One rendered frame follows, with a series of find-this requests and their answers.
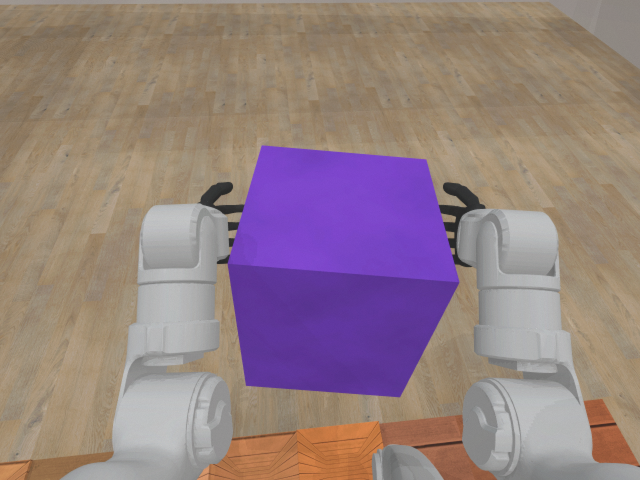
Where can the left robot forearm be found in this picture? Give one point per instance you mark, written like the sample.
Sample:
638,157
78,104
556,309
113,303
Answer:
179,247

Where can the right robot forearm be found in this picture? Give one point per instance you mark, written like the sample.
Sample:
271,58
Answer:
516,257

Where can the left robot upper arm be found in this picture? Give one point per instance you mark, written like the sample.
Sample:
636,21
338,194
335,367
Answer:
169,426

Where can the robot right hand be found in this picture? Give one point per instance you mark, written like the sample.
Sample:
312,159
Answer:
472,203

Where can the robot left hand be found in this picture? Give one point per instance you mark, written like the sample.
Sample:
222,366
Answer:
208,198

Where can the right robot upper arm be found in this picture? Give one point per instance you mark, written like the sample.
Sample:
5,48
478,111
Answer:
523,429

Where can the robot right thigh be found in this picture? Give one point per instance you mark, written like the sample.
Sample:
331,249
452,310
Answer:
401,462

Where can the carton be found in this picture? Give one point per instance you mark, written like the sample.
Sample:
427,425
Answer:
340,271

